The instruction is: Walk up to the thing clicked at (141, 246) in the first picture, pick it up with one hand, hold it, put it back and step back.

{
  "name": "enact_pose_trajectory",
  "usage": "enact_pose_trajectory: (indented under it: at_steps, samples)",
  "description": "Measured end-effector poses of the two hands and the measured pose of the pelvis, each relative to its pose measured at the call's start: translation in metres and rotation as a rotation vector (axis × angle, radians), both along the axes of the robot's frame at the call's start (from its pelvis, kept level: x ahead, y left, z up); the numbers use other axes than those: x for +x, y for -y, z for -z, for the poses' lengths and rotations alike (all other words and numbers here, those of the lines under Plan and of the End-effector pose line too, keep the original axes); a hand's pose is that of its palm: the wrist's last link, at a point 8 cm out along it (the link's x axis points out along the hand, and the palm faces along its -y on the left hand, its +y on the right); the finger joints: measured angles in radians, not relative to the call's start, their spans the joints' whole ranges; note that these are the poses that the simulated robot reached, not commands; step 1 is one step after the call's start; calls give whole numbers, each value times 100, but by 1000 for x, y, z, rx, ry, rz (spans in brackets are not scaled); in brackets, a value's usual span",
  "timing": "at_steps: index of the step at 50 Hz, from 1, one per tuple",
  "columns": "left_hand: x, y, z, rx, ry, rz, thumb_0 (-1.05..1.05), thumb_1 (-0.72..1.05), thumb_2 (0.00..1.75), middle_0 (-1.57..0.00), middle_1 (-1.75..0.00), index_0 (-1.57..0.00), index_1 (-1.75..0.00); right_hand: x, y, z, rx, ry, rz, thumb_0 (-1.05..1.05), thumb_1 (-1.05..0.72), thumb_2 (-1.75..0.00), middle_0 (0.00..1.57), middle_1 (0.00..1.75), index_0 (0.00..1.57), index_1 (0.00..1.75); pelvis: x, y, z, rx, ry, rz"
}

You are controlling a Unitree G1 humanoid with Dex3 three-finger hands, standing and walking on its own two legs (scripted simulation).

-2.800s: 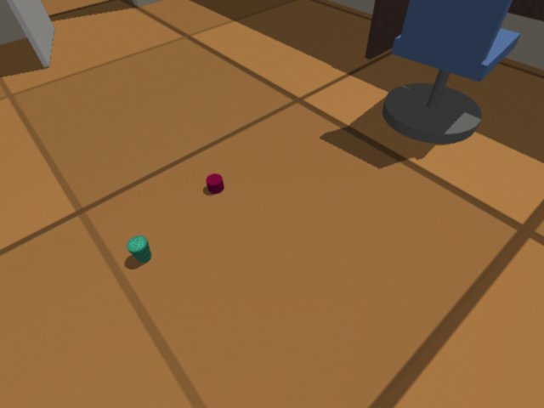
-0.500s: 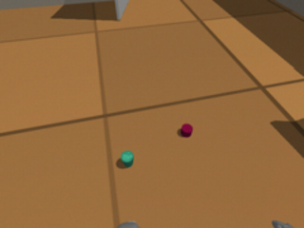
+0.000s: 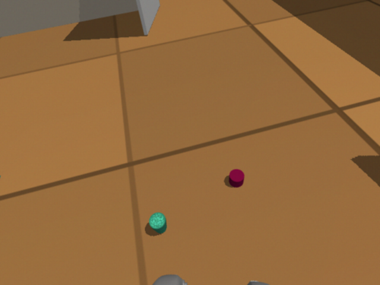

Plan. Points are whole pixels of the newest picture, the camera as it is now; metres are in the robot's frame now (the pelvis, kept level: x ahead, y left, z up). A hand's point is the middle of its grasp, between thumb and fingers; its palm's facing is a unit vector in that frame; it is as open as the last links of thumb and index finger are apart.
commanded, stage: walk up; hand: left
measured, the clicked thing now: (159, 224) +0.50 +0.27 -0.70
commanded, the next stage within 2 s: stand in 1.50 s
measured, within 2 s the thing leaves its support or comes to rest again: neither
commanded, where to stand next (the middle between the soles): +0.11 +0.03 m, yaw -1 degrees
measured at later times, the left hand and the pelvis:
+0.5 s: hand out of the picture +0.12 +0.29 -0.14, palm faces -0.03 -0.94 -0.35, open 7.4 cm; pelvis +0.05 +0.02 +0.01, yaw +0 degrees
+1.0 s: hand out of the picture +0.15 +0.28 -0.13, palm faces -0.05 -0.93 -0.36, open 7.4 cm; pelvis +0.06 +0.02 +0.03, yaw -1 degrees
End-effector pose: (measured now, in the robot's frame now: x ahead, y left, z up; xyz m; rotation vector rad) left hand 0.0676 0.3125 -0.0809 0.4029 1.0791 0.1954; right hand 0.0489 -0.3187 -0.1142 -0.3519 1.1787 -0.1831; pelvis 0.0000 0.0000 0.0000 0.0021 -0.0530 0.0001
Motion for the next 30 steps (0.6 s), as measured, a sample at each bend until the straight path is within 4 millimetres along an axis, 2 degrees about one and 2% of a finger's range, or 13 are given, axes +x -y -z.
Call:
enact_pose_trajectory:
  at_steps: [4,9,15,24,30]
  samples:
    - [5,-4,1,2,-18,-4,0,90,90,-20,-30,-20,-30,15,-4,-3,4,-17,-15,1,-91,-90,20,30,20,30,11,-2,-2,-3,-12,1]
    - [15,-19,21,-9,-53,-29,0,90,90,-20,-30,-20,-30,27,-13,-3,-29,-22,-1,1,-91,-90,20,30,20,30,22,-12,5,6,-12,-2]
    - [30,-17,31,-48,-78,-49,1,91,90,-20,-30,-20,-30,48,-27,-11,-20,-19,1,1,-91,-90,20,30,20,30,35,-17,0,-14,-12,-6]
    - [45,-16,25,-60,-106,-52,1,91,90,-20,-30,-20,-30,98,-45,-18,17,37,-13,1,-90,-90,20,30,20,30,49,-23,-11,-15,-14,1]
    - [56,-19,18,-50,-100,-57,1,91,90,-20,-30,-20,-30,119,-50,-23,32,63,-6,1,-90,-90,20,30,21,30,54,-24,-17,-10,-9,7]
